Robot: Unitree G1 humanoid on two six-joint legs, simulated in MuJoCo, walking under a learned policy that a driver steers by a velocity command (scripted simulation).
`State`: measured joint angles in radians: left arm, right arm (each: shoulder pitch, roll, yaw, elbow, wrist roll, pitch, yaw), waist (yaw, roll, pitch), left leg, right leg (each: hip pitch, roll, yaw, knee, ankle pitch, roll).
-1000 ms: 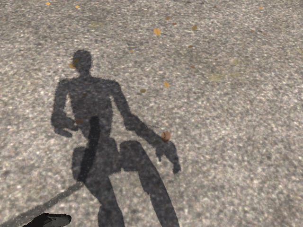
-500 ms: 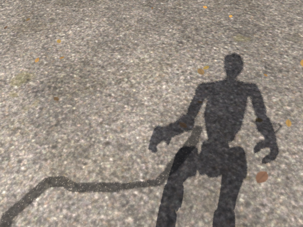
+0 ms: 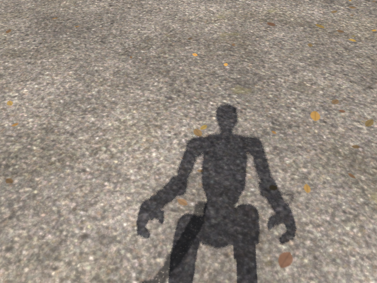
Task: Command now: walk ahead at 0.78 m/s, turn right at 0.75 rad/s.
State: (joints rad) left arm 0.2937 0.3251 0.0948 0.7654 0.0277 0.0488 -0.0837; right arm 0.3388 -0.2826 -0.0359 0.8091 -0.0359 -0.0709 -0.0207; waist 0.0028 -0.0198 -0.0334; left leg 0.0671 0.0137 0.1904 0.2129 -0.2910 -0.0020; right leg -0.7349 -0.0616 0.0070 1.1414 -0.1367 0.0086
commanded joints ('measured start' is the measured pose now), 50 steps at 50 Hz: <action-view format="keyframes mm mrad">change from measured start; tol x64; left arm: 1 -176 41 0 -123 4 -16 -14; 50 -401 10 -124 -246 5 -137 39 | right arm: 1 -9 -138 -39 -31 -5 -27 -3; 50 120 -177 -73 12 48 -28 44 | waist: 1 -29 102 190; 50 -57 75 115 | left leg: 1 3 308 -109 -166 -151 118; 10 57 303 141 329 1229 93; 14 -910 -3 -243 1389 -88 -11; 30 -529 24 -139 323 508 16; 36 317 293 -870 233 -275 310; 50 -447 50 -574 -120 289 224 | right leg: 1 -249 -54 12 -39 29 -21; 11 608 182 -215 -378 -222 -255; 13 1087 -141 646 -770 -655 -419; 33 859 -36 232 -685 1034 -171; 37 49 211 128 399 -255 -102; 50 403 45 -12 -520 220 21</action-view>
